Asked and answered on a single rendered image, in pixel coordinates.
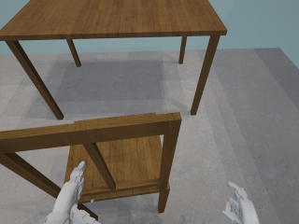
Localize table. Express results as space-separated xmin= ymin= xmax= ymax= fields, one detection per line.
xmin=0 ymin=0 xmax=228 ymax=120

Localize left robot hand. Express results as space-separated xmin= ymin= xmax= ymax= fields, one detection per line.
xmin=52 ymin=161 xmax=101 ymax=224

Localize robot left forearm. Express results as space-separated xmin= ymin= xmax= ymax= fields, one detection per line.
xmin=43 ymin=211 xmax=71 ymax=224

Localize right robot hand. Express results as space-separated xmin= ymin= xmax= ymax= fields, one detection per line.
xmin=222 ymin=181 xmax=261 ymax=224

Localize chair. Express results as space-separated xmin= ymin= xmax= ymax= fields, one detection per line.
xmin=0 ymin=112 xmax=182 ymax=221

